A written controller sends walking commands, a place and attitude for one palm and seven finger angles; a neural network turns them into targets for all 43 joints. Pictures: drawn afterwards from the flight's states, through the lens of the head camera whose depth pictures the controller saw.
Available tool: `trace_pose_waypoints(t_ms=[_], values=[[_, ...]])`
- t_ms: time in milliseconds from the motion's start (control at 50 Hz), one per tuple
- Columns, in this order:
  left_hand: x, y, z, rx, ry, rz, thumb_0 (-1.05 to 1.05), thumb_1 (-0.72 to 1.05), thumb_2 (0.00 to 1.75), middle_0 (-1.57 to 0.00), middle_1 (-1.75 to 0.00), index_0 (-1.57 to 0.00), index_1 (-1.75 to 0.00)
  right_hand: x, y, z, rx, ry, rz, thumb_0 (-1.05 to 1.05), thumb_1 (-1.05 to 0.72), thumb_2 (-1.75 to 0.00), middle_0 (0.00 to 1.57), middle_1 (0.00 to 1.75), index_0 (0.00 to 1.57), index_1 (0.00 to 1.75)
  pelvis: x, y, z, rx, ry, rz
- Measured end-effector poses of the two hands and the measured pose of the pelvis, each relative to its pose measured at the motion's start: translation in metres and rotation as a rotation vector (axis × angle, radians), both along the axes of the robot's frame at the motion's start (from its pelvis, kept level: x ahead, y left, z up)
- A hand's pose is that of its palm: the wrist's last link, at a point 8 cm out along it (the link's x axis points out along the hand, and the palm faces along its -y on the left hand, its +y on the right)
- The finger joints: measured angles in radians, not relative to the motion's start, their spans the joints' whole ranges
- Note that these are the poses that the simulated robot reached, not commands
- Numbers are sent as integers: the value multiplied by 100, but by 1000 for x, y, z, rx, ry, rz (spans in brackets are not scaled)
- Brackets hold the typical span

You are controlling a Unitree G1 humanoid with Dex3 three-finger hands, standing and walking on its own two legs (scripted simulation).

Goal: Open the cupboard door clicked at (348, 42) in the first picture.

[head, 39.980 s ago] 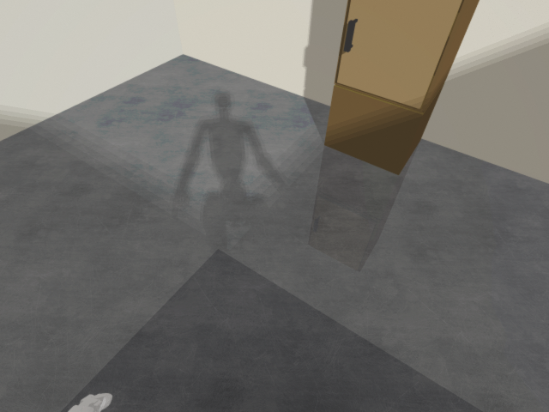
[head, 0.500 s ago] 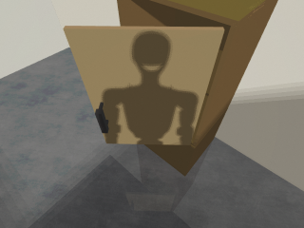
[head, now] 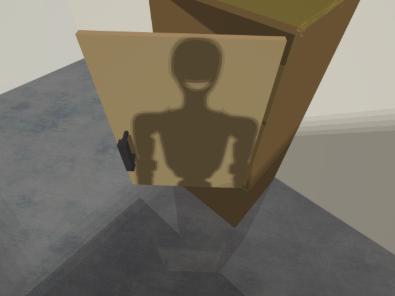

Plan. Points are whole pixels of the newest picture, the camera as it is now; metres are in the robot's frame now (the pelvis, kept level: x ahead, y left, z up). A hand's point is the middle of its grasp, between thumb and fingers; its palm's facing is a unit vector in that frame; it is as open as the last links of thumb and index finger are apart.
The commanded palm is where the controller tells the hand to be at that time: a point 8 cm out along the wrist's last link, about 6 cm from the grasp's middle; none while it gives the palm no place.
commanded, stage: look again from close up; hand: left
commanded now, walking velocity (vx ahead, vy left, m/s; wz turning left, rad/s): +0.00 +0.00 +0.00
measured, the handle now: (128, 150) +0.52 +0.25 -0.10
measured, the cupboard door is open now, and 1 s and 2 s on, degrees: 40 40 40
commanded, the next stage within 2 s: raise the hand with hooked fingers in 0.46 s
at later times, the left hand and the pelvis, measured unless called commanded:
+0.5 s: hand out of the picture -0.01 +0.16 -0.18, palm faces +0.03 -0.98 -0.19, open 7.3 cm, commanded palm none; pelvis +0.00 -0.01 +0.00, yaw +0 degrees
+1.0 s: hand out of the picture +0.14 +0.16 -0.09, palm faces +0.03 -1.00 +0.02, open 8.6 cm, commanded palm +0.12 +0.23 -0.08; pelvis -0.05 -0.03 -0.09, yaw +3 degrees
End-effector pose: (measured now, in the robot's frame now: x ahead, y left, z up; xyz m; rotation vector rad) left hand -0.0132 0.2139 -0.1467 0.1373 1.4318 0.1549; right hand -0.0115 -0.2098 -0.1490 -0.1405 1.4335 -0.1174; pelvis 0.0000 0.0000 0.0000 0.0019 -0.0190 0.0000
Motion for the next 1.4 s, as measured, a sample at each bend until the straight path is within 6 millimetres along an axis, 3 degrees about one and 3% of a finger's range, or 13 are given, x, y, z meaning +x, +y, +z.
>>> trace_pose_waypoints(t_ms=[600,700,760,820,880,940,1000,1060,1140,1200,1260,1320,1400], values=[[4,-3,4,13,-44,44,2,94,90,-20,-30,-20,-30,-6,-7,3,-7,-13,-8,1,-91,-90,20,30,20,30,-4,-7,-1,-6,9,6],[96,27,75,127,-620,96,4,94,88,-21,-32,-21,-31,37,-32,12,-64,-326,28,2,-92,-90,20,30,20,30,-10,-5,-6,7,25,40],[154,22,116,97,-953,37,3,88,87,-21,-34,-20,-34,78,-47,21,-94,-519,74,2,-92,-90,20,30,20,30,-20,-6,-13,4,62,61],[191,7,133,-9,-1236,-13,2,82,85,-21,-38,-20,-37,117,-60,39,-129,-696,118,2,-91,-90,20,30,20,30,-31,-11,-27,11,130,49],[190,-7,124,-126,-1407,-76,1,75,82,-21,-41,-21,-41,150,-69,56,-155,-834,177,1,-91,-90,20,30,20,30,-39,-19,-45,18,180,35],[164,-10,92,-160,-1411,-139,0,67,79,-22,-46,-22,-45,176,-73,60,-169,-923,238,1,-91,-90,20,30,20,30,-45,-24,-66,19,226,35],[129,0,55,-137,-1312,-104,0,60,76,-23,-50,-23,-50,195,-69,51,-166,-955,290,1,-91,-90,20,30,20,30,-52,-28,-86,14,258,45],[102,17,43,-56,-1283,-46,1,52,73,-24,-55,-23,-54,204,-56,32,-141,-952,332,1,-91,-90,20,30,19,30,-57,-30,-101,-4,279,61],[100,32,67,32,-1423,-71,1,43,69,-24,-61,-24,-60,199,-31,-3,-73,-904,364,1,-90,-90,20,30,20,30,-65,-32,-115,-37,296,80],[122,28,83,-8,-1506,-182,1,35,67,-24,-65,-24,-65,181,-13,-29,-14,-849,353,1,-90,-90,20,30,20,30,-70,-31,-121,-53,306,87],[150,23,78,-104,-1450,-274,1,28,64,-24,-69,-24,-69,156,-4,-48,25,-782,295,1,-90,-90,20,30,20,30,-75,-29,-122,-56,319,84],[168,25,64,-182,-1317,-258,0,21,61,-25,-74,-25,-74,129,-5,-55,30,-715,221,1,-90,-90,21,30,20,30,-76,-26,-118,-48,327,75],[168,40,65,-150,-1261,-144,0,12,57,-26,-80,-26,-80,101,-19,-49,-13,-652,153,1,-90,-90,21,30,20,30,-71,-21,-108,-40,331,60]])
